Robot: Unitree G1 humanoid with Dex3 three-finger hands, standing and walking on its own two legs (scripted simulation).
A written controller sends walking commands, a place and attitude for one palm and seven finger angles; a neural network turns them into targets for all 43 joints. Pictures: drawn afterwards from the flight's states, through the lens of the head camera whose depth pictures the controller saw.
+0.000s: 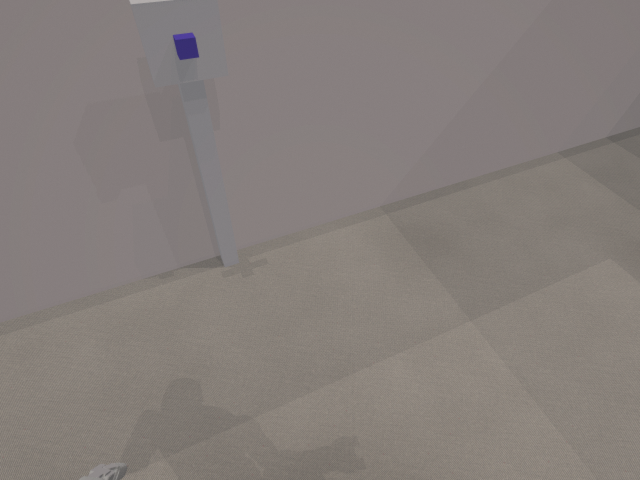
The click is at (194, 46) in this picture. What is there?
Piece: button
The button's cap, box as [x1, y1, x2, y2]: [173, 33, 198, 59]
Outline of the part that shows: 173,35 177,54 180,59 198,56 195,38 192,33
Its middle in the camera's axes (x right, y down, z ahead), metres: -0.31 -0.44 +0.88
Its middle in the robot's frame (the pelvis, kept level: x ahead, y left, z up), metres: +0.96 +0.37 +0.10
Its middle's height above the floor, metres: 0.87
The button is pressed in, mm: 0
